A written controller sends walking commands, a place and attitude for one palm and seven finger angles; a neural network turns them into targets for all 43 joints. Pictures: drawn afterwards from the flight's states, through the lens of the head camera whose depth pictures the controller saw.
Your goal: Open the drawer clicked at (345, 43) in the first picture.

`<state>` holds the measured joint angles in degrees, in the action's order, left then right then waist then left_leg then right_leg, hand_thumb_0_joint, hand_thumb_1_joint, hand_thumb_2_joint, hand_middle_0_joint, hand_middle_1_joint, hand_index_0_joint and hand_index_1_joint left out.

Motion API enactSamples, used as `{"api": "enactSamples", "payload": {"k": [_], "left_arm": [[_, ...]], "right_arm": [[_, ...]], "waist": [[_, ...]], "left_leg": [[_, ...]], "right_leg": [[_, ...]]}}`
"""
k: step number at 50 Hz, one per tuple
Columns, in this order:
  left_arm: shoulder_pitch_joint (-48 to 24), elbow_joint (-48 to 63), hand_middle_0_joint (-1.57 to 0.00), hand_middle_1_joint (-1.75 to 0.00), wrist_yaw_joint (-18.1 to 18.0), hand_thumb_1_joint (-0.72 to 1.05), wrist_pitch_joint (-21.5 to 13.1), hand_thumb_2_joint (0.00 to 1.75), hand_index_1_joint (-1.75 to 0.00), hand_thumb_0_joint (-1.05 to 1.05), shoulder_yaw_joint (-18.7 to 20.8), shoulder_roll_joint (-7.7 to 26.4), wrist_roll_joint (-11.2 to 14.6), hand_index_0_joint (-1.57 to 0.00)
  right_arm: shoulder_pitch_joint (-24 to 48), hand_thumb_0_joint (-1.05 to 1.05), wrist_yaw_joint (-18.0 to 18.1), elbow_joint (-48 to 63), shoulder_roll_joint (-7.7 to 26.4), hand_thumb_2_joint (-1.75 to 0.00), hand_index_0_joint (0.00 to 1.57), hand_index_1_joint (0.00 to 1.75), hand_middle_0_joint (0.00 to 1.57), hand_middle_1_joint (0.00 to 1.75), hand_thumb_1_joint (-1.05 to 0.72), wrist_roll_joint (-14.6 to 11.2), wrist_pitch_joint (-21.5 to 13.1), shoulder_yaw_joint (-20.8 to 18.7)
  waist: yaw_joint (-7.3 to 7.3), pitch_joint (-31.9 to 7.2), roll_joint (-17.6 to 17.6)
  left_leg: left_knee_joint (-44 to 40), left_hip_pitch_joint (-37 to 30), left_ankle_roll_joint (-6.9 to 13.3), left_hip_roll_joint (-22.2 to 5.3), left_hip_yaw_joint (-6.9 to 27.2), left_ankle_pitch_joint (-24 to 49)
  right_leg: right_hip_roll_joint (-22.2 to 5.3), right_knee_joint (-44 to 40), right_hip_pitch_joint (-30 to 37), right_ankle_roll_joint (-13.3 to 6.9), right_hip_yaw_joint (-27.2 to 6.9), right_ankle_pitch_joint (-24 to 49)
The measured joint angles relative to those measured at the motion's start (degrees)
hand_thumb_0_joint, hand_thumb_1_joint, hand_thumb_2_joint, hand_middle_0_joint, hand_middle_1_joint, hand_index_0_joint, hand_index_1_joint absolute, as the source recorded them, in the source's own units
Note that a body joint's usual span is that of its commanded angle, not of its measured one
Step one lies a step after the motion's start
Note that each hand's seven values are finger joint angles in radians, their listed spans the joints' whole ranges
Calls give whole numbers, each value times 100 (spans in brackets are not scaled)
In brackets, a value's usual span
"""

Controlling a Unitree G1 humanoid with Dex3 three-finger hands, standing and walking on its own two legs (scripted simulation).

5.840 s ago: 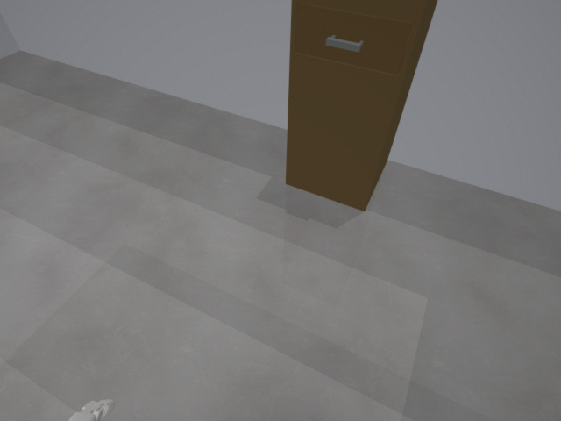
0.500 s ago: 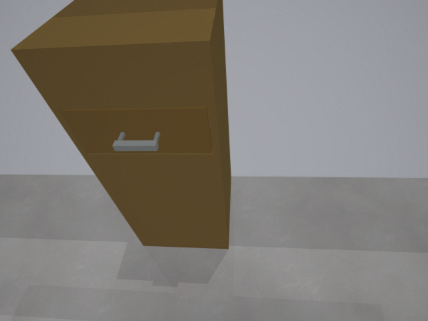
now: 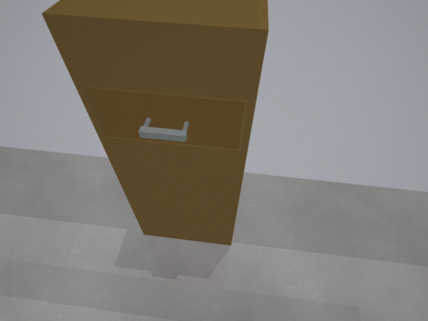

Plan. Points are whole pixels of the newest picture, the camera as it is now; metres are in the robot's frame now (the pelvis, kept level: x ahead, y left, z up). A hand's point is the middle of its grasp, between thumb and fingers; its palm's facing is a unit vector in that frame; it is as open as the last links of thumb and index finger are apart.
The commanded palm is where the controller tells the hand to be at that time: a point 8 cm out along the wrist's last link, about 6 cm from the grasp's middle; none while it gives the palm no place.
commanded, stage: come to a stop and stand still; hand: left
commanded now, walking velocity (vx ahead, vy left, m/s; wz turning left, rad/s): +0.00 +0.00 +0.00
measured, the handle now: (165, 128) +0.54 +0.18 +0.01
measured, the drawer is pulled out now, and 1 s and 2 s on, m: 0.00 0.00 0.00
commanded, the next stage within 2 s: look again from close up in 0.28 s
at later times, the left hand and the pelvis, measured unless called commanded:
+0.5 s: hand out of the picture +0.01 +0.18 -0.17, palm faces -0.01 -0.97 -0.22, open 7.3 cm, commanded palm none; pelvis +0.00 +0.01 +0.00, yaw +0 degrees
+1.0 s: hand out of the picture -0.02 +0.15 -0.17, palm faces +0.01 -0.98 -0.20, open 7.3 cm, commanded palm +0.09 +0.20 -0.07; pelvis -0.01 -0.01 +0.00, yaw +0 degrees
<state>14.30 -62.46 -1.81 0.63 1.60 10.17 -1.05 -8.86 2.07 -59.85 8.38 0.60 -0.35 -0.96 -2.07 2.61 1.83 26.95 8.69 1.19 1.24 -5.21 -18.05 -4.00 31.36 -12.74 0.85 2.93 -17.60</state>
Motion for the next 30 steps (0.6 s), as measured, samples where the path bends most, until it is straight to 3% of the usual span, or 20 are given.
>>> {"api": "enactSamples", "payload": {"k": [4,19,24,30], "left_arm": [[-44,-54,-20,-30,-17,91,-88,90,-30,0,-90,-173,-12,-20],[-177,-204,-20,-30,-53,92,-65,90,-30,0,-122,-56,44,-20],[-68,-98,-20,-30,-112,92,-211,90,-30,0,-232,-120,15,-20],[102,-131,-20,-30,-41,91,-141,90,-30,0,-268,-187,34,-20]], "right_arm": [[-14,-1,9,-115,130,-90,20,30,20,30,-93,-44,5,-62],[-646,0,19,-715,56,-90,20,30,19,30,-91,-14,-10,83],[-805,0,-57,-353,86,-90,20,30,19,30,-91,10,-70,103],[-973,0,-62,-239,78,-90,20,30,19,30,-91,13,-76,173]], "waist": [[107,-93,-311],[218,-72,-154],[295,72,-295],[273,18,-483]], "left_leg": [[-89,-109,7,-99,31,-16],[-516,-406,-29,-137,56,187],[37,46,3,-174,56,-10],[177,40,50,-104,28,-72]], "right_leg": [[109,-289,203,6,48,32],[175,-782,538,-7,88,253],[179,-403,163,-16,83,165],[97,-115,96,9,44,21]]}}
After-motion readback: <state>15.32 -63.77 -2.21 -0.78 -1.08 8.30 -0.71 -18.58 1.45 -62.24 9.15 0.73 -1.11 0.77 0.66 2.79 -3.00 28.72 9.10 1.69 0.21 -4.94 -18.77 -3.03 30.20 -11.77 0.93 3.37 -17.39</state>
